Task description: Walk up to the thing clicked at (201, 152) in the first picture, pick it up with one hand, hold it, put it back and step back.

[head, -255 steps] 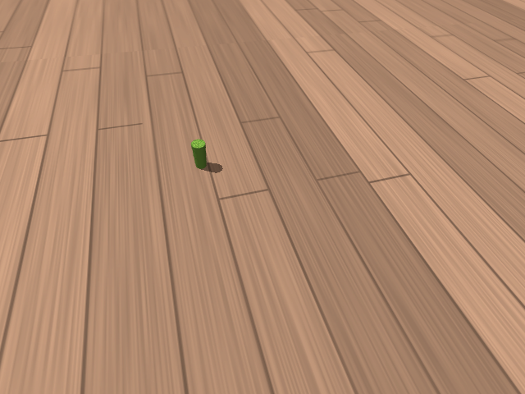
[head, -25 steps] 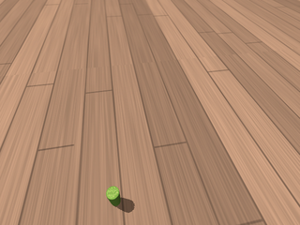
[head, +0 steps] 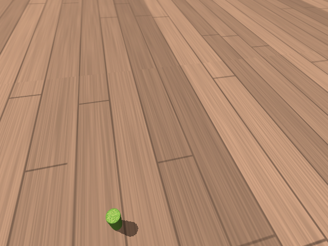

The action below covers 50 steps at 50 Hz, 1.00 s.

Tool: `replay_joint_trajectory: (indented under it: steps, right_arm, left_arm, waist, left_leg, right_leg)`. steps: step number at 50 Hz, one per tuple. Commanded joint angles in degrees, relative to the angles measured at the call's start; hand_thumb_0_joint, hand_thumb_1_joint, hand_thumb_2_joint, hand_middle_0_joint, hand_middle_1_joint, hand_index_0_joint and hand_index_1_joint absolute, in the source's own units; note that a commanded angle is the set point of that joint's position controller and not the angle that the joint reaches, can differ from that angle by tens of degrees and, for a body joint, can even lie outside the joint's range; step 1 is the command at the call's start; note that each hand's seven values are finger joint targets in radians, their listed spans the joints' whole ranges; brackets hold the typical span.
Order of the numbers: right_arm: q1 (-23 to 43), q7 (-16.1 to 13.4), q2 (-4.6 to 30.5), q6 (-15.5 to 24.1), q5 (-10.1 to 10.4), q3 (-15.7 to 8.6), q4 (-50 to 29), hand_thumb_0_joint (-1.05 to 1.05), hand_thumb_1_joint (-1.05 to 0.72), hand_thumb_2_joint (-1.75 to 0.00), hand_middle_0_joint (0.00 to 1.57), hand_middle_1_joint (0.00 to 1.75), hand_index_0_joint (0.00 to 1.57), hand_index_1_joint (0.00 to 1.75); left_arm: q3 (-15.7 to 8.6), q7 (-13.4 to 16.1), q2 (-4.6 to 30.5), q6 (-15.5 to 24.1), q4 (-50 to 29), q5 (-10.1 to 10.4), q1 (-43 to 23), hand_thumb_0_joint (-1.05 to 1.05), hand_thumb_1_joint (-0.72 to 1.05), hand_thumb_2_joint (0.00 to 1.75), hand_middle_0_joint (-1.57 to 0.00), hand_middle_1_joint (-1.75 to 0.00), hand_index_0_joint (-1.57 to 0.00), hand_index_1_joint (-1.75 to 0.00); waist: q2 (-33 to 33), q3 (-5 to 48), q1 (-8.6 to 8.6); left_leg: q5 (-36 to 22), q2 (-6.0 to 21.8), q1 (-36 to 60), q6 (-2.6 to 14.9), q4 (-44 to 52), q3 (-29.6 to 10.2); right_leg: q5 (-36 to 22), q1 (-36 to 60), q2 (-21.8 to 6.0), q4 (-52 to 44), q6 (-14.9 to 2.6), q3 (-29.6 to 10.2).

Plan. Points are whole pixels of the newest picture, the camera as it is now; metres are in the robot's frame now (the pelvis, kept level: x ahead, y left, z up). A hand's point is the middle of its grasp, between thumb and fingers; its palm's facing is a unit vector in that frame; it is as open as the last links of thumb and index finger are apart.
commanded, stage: walk up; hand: left
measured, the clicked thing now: (115, 220) +0.40 +0.23 -0.70
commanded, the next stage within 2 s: stand in 0.64 s
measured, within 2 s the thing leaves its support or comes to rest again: neither
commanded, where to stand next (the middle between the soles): +0.04 +0.01 m, yaw +1 degrees
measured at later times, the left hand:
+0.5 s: hand out of the picture +0.08 +0.26 -0.15, palm faces -0.03 -0.94 -0.34, open 7.4 cm
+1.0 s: hand out of the picture +0.07 +0.25 -0.15, palm faces -0.04 -0.94 -0.34, open 7.4 cm
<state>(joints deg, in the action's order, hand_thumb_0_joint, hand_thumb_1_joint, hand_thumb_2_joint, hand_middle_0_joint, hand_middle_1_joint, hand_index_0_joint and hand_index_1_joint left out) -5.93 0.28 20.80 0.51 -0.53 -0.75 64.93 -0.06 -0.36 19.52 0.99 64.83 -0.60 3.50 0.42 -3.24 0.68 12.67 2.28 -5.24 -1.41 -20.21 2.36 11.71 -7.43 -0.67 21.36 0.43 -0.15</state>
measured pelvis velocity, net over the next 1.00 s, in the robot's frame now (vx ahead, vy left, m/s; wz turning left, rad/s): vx -0.01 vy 0.00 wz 0.00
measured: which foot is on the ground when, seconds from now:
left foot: down 0.00-1.00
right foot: down 0.00-1.00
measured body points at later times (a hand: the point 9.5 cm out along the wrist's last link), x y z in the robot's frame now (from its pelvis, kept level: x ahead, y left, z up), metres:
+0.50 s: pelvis +0.00 +0.01 +0.00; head +0.00 +0.01 +0.45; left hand +0.09 +0.31 -0.13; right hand +0.07 -0.29 -0.13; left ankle -0.02 +0.13 -0.75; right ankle +0.00 -0.12 -0.75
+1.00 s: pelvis -0.01 +0.00 +0.00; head +0.00 +0.00 +0.45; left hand +0.08 +0.30 -0.13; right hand +0.07 -0.30 -0.13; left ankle -0.02 +0.13 -0.75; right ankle +0.00 -0.12 -0.75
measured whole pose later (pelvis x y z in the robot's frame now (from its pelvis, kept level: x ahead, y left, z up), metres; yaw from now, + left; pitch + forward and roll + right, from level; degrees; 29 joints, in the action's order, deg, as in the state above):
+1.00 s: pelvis -0.01 +0.00 +0.00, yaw +0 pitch -2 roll +0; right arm -4.4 0.5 19.7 0.2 -0.4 -0.1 65.1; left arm 0.6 -0.1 20.0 0.7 65.2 -0.4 4.7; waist 0.1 -3.5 0.3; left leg 9.9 1.9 -4.3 -1.3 -16.7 2.7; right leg 9.0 -6.7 -1.0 18.1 0.8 -0.5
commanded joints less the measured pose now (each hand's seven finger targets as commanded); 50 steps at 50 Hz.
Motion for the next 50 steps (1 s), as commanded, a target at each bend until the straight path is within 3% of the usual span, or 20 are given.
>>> replay_joint_trajectory:
  steps: [1, 10, 25, 31, 32, 36, 47, 50]
  right_arm:
    - [3.0, -0.7, 12.2, 1.6, 0.0, -2.2, -3.5, 0.00, -0.90, -0.90, 0.20, 0.30, 0.20, 0.30]
    - [1.9, -0.8, 12.1, 1.7, 0.0, -2.1, -3.5, 0.00, -0.90, -0.90, 0.20, 0.30, 0.20, 0.30]
    - [2.2, -0.6, 11.9, 1.5, -0.2, -2.6, -3.7, 0.00, -0.90, -0.90, 0.20, 0.30, 0.20, 0.30]
    - [2.2, -0.5, 11.7, 1.5, -0.1, -2.5, -3.6, 0.00, -0.90, -0.90, 0.20, 0.30, 0.20, 0.30]
    - [3.7, -0.7, 11.0, 1.3, 0.2, -2.2, -3.8, 0.00, -0.90, -0.90, 0.20, 0.30, 0.20, 0.30]
    - [3.3, -0.9, 11.6, 1.1, 0.2, -2.1, -3.5, 0.00, -0.90, -0.90, 0.20, 0.30, 0.20, 0.30]
    - [3.5, -0.5, 11.1, 0.9, 0.1, -1.6, -2.7, 0.00, -0.90, -0.90, 0.20, 0.30, 0.20, 0.30]
    - [3.2, -0.5, 11.3, 0.8, -0.1, -1.7, -2.6, 0.00, -0.90, -0.90, 0.20, 0.30, 0.20, 0.30]
  left_arm:
    - [-2.7, 0.6, 12.8, 0.9, -3.7, 0.1, -2.3, 0.00, 0.90, 0.90, -0.20, -0.30, -0.20, -0.30]
    - [-2.8, 0.6, 12.5, 0.7, -3.6, 0.3, -2.3, 0.00, 0.90, 0.90, -0.20, -0.30, -0.20, -0.30]
    - [-2.5, 0.6, 12.4, 0.7, -3.5, 0.0, -0.9, 0.00, 0.90, 0.90, -0.20, -0.30, -0.20, -0.30]
    - [-2.6, 0.7, 12.3, 0.8, -3.6, 0.1, -0.6, 0.00, 0.90, 0.90, -0.20, -0.30, -0.20, -0.30]
    - [-2.3, 0.9, 13.2, 0.9, -3.5, 0.4, -1.3, 0.00, 0.90, 0.90, -0.20, -0.30, -0.20, -0.30]
    - [-2.2, 1.1, 12.6, 0.7, -3.3, 0.5, -0.8, 0.00, 0.90, 0.90, -0.20, -0.30, -0.20, -0.30]
    - [-1.9, 1.0, 13.1, 0.7, -3.0, 0.4, -0.9, 0.00, 0.90, 0.90, -0.20, -0.30, -0.20, -0.30]
    - [-2.0, 0.9, 13.2, 0.6, -3.0, 0.3, -1.0, 0.00, 0.90, 0.90, -0.20, -0.30, -0.20, -0.30]
  waist:
    - [-1.4, 5.8, -0.42]
    - [-0.5, 5.7, -0.51]
    - [0.0, 4.3, -0.30]
    - [-0.7, 4.8, -0.44]
    - [0.2, 4.2, -0.26]
    - [-1.1, 6.1, -0.18]
    - [-0.6, 5.0, -0.13]
    - [-0.7, 4.1, -0.08]
  left_leg:
    - [-9.2, 4.9, -0.3, 3.02, 2.8, -3.7]
    - [-10.0, 5.0, 0.3, 2.97, 3.2, -3.9]
    - [-5.9, 4.8, 1.4, 3.46, 4.0, -3.8]
    - [-8.0, 4.9, 1.9, 3.22, 4.0, -3.5]
    - [-14.0, 6.3, 2.2, 2.48, 4.4, -4.6]
    - [-16.8, 6.3, 3.7, 2.14, 4.0, -4.0]
    - [-9.9, 5.9, 2.2, 1.59, 5.8, -4.3]
    - [-4.7, 5.8, 0.7, 1.90, 6.4, -4.3]
  right_leg:
    - [-12.1, 2.5, -5.8, -2.6, -2.00, -4.9]
    - [-12.2, 2.1, -5.3, -2.3, -1.78, -4.8]
    - [-9.3, 0.0, -5.1, -3.3, -1.67, -5.2]
    - [-11.7, 0.4, -5.2, -3.0, -1.36, -5.2]
    - [-15.8, 0.0, -6.5, -3.2, -1.50, -5.4]
    - [-18.1, 1.7, -6.7, -3.0, -1.44, -5.0]
    - [-11.8, 1.0, -6.7, -5.6, -1.29, -5.2]
    - [-6.9, 0.2, -6.7, -6.6, -1.22, -5.6]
